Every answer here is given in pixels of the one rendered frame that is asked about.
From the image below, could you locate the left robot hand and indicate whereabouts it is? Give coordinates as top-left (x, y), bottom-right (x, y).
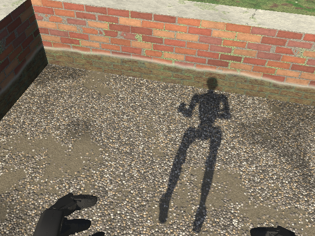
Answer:
top-left (32, 193), bottom-right (105, 236)

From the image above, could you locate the right robot hand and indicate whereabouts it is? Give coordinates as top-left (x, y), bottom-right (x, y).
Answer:
top-left (250, 225), bottom-right (295, 236)

